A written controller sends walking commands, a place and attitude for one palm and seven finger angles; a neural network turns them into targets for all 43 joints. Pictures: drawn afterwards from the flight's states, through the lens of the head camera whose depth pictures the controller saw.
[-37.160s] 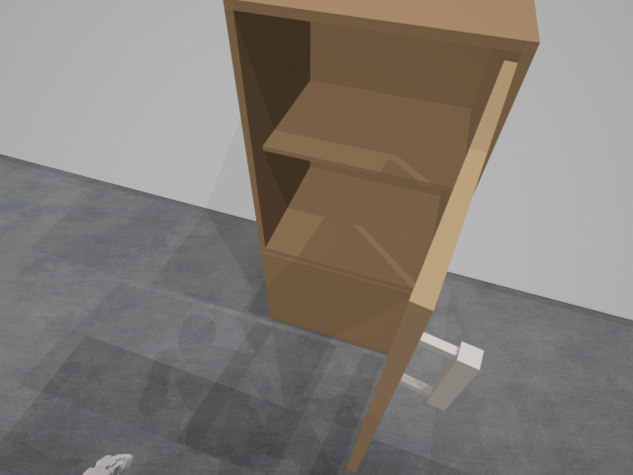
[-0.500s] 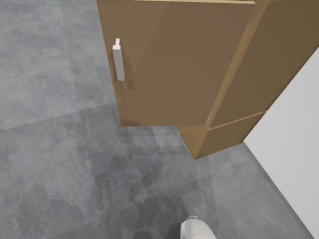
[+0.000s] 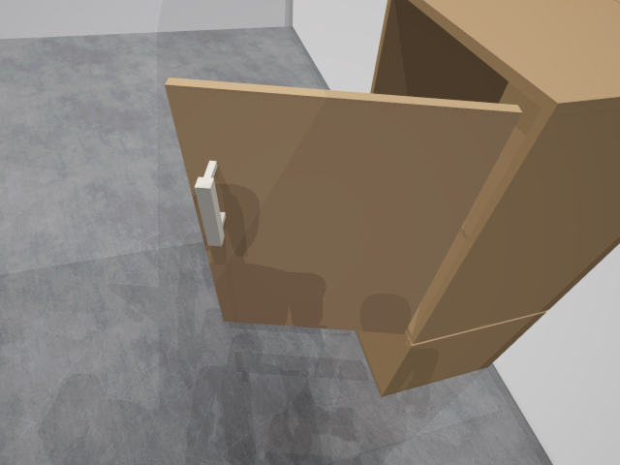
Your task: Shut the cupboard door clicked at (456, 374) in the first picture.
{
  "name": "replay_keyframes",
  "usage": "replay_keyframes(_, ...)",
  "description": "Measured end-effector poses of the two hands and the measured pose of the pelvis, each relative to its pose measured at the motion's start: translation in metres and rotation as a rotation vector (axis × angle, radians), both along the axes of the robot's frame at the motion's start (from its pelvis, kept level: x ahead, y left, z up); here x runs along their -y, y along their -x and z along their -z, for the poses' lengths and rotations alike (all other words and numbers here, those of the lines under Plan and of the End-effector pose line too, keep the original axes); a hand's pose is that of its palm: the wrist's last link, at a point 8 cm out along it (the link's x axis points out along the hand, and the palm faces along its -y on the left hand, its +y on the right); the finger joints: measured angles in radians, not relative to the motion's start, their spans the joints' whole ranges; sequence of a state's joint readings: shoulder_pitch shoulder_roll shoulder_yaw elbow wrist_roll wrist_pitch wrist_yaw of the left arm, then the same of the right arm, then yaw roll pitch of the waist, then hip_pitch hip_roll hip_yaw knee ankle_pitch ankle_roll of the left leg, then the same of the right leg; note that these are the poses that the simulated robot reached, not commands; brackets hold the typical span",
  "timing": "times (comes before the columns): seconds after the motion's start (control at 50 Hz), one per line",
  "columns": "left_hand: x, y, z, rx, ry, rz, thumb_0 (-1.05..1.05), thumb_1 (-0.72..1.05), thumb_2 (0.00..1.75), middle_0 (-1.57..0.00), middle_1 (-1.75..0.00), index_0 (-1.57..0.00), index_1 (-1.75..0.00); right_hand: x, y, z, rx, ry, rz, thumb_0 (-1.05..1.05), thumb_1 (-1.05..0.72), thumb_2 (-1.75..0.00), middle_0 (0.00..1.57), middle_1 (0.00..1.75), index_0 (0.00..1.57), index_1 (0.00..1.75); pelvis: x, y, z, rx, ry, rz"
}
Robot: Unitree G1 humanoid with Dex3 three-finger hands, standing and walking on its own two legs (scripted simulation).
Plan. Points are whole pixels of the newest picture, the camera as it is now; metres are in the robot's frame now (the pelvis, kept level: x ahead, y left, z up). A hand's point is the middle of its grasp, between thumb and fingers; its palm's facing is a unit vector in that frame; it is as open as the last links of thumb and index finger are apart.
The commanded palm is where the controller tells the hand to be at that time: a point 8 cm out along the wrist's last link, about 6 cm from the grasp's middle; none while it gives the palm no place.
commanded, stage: come to a stop and stand still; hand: left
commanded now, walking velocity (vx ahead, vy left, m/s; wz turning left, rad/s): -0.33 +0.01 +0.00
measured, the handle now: (213, 204) +0.44 +0.19 +0.08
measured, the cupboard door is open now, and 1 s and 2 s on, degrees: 72 72 72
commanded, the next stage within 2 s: look again from close up in 1.58 s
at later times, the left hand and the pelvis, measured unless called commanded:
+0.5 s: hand out of the picture +0.01 +0.17 -0.16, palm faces +0.02 -0.95 -0.31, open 7.4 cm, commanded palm none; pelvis -0.03 -0.03 +0.00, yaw -1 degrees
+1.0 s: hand out of the picture -0.09 +0.21 -0.18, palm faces +0.04 -0.98 -0.19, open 7.4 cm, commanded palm none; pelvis -0.06 +0.02 +0.00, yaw +1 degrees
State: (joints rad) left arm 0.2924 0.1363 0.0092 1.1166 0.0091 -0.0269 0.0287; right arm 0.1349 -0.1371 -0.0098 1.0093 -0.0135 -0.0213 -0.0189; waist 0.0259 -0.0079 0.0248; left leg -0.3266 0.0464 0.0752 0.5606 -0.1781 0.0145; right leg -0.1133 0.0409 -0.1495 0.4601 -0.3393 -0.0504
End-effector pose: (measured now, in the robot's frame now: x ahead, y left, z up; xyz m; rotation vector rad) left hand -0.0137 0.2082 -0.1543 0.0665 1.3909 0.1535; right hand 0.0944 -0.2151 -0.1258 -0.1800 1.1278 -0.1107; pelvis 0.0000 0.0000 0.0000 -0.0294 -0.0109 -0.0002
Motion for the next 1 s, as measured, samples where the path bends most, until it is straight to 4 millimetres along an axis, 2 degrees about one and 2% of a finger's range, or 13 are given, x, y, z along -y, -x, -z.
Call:
replay_keyframes(0.06, 0.004, -0.004, 0.001, -0.025, 0.004, -0.010, 0.01, 0.91, 0.90, -0.20, -0.30, -0.20, -0.30, -0.007, -0.014, -0.001, -0.003, -0.002, -0.009, 0.00, -0.91, -0.90, 0.20, 0.30, 0.20, 0.30, -0.001, -0.008, -0.001, 0.000, -0.020, 0.004)
replay_keyframes(0.14, -0.001, -0.009, -0.004, -0.042, -0.019, -0.003, 0.01, 0.92, 0.90, -0.21, -0.30, -0.21, -0.30, -0.007, -0.013, 0.005, -0.036, -0.009, -0.002, 0.00, -0.91, -0.90, 0.20, 0.30, 0.20, 0.30, -0.001, -0.005, -0.001, -0.012, -0.034, 0.006)
replay_keyframes(0.22, -0.015, -0.011, -0.012, -0.034, -0.086, 0.007, 0.01, 0.92, 0.90, -0.21, -0.30, -0.21, -0.30, 0.006, 0.006, 0.018, -0.086, -0.015, 0.014, 0.01, -0.91, -0.90, 0.20, 0.30, 0.20, 0.30, 0.005, 0.007, 0.002, -0.019, -0.049, 0.010)
replay_keyframes(0.3, -0.024, -0.010, -0.020, -0.005, -0.167, 0.028, 0.01, 0.91, 0.90, -0.20, -0.30, -0.20, -0.30, 0.030, 0.035, 0.032, -0.137, -0.022, 0.043, 0.01, -0.91, -0.90, 0.20, 0.30, 0.20, 0.30, 0.019, 0.020, 0.007, -0.015, -0.048, 0.011)
replay_keyframes(0.4, -0.019, -0.007, -0.035, 0.056, -0.216, 0.066, 0.01, 0.91, 0.90, -0.20, -0.29, -0.20, -0.30, 0.054, 0.064, 0.027, -0.124, -0.025, 0.080, 0.01, -0.91, -0.90, 0.20, 0.30, 0.20, 0.30, 0.029, 0.026, 0.003, 0.010, -0.058, 0.023)
replay_keyframes(0.5, -0.009, -0.017, -0.032, 0.172, -0.188, 0.091, 0.01, 0.91, 0.90, -0.20, -0.30, -0.20, -0.30, 0.063, 0.083, 0.021, -0.081, -0.010, 0.089, 0.01, -0.91, -0.90, 0.20, 0.30, 0.20, 0.30, 0.033, 0.033, 0.005, 0.043, -0.041, 0.008)
replay_keyframes(0.62, 0.002, -0.016, -0.020, 0.257, -0.096, 0.085, 0.01, 0.90, 0.90, -0.20, -0.30, -0.21, -0.30, 0.055, 0.100, 0.006, -0.079, 0.027, 0.045, 0.01, -0.91, -0.90, 0.20, 0.30, 0.20, 0.30, 0.027, 0.051, 0.003, 0.062, -0.016, -0.013)
replay_keyframes(0.74, -0.008, 0.000, -0.007, 0.212, -0.043, 0.081, 0.01, 0.91, 0.90, -0.21, -0.30, -0.21, -0.30, 0.032, 0.128, -0.002, -0.098, 0.045, 0.047, 0.01, -0.91, -0.90, 0.20, 0.30, 0.20, 0.30, 0.010, 0.060, 0.002, 0.056, -0.010, -0.008)
replay_keyframes(0.88, -0.033, 0.039, -0.006, 0.106, -0.043, 0.060, 0.01, 0.91, 0.90, -0.21, -0.30, -0.21, -0.30, 0.002, 0.159, 0.000, -0.203, 0.031, 0.049, 0.01, -0.91, -0.90, 0.20, 0.30, 0.20, 0.30, -0.011, 0.066, -0.001, 0.021, -0.003, -0.014)
replay_keyframes(1.0, -0.049, 0.077, -0.008, -0.011, -0.049, 0.030, 0.01, 0.91, 0.90, -0.20, -0.29, -0.20, -0.30, -0.015, 0.160, 0.002, -0.237, 0.017, 0.047, 0.01, -0.91, -0.90, 0.20, 0.30, 0.20, 0.30, -0.024, 0.064, -0.003, 0.003, -0.002, -0.018)
